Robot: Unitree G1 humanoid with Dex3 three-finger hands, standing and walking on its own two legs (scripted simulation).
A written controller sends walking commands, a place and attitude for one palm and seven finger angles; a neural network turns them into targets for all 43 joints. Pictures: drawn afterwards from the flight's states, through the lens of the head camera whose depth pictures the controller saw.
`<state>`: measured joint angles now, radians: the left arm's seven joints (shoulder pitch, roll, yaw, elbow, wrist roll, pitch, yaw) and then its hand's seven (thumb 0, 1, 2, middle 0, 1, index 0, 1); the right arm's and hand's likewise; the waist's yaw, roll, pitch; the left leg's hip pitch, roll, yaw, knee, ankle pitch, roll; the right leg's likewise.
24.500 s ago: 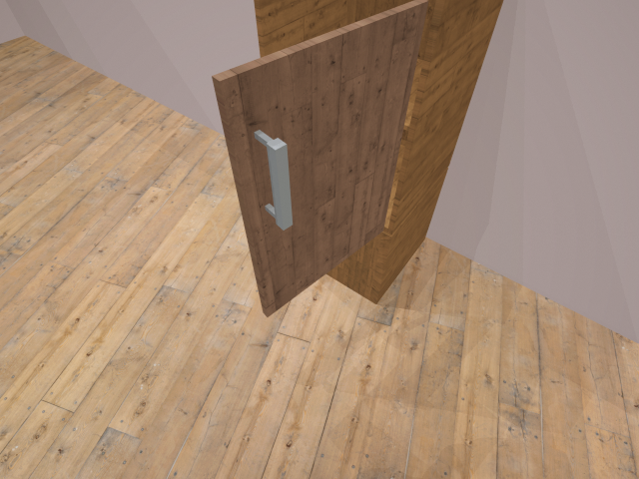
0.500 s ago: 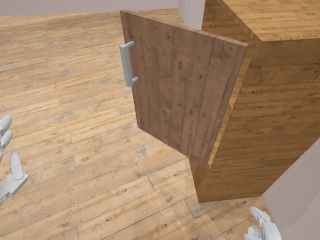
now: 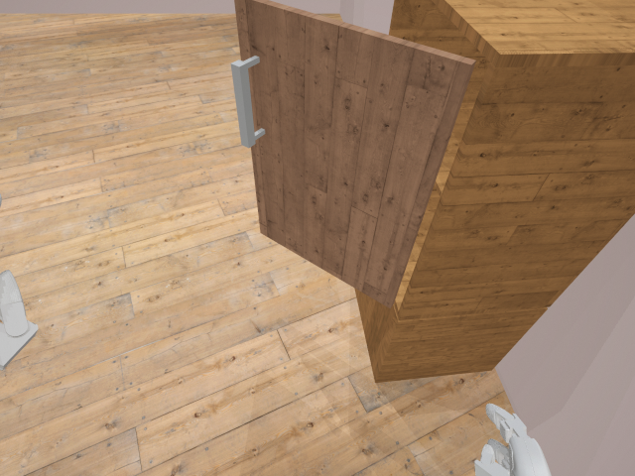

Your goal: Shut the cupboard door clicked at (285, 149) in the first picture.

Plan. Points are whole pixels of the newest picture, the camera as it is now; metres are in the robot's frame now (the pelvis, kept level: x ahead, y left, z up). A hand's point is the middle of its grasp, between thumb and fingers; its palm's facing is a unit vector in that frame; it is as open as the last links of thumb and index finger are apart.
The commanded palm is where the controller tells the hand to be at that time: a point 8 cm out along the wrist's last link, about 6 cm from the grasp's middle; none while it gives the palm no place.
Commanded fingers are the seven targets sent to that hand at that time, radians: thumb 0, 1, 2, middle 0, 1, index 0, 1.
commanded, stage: step back with the hand held close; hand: left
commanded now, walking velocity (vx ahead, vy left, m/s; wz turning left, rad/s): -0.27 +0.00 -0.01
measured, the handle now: (251, 103) +0.74 +0.17 +0.09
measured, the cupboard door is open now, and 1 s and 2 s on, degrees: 48 48 48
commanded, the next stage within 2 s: stop stepping back and stand still in 0.84 s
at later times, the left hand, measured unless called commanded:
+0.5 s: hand (9, 382) +0.16 +0.25 +0.18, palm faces +0.45 -0.76 -0.47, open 7.4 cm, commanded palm +0.08 +0.30 +0.20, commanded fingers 0.00 0.90 0.90 -0.20 -0.30 -0.20 -0.30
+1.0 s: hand out of the picture +0.07 +0.20 +0.19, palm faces +0.30 -0.84 -0.44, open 7.4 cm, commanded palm -0.01 +0.26 +0.20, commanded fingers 0.00 0.90 0.90 -0.20 -0.30 -0.20 -0.30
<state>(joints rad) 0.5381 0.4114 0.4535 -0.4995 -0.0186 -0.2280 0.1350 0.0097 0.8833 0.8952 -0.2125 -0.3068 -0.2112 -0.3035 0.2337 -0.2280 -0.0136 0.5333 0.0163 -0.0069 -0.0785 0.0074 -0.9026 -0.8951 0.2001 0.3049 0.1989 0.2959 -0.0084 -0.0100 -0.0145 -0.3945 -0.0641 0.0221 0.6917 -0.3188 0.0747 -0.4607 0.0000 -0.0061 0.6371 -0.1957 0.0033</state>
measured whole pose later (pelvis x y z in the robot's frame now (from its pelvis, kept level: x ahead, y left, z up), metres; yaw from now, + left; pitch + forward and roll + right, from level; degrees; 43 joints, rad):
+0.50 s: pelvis -0.05 -0.01 -0.01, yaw +3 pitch +1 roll +0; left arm 0.49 0.42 0.46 -0.54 0.00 -0.28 0.14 0.01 0.88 0.90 -0.21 -0.31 -0.21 -0.30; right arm 0.21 -0.20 -0.03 0.58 0.00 -0.03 -0.05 0.01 -0.90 -0.90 0.20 0.30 0.20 0.30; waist -0.04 -0.04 0.01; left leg -0.51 -0.05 0.02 0.77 -0.40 0.04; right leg -0.52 0.01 0.03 0.67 -0.17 0.01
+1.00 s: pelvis -0.16 -0.03 +0.01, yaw -3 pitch +3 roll -4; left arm 0.49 0.47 0.42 -0.58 -0.06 -0.27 0.10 0.01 0.89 0.90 -0.21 -0.31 -0.21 -0.30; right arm 0.08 -0.12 0.02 0.61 0.00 -0.10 -0.05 0.01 -0.90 -0.89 0.20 0.31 0.20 0.30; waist 0.00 0.00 0.01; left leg -0.55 0.13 0.08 0.44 0.00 0.01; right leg -0.15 0.07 0.01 0.48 -0.38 0.01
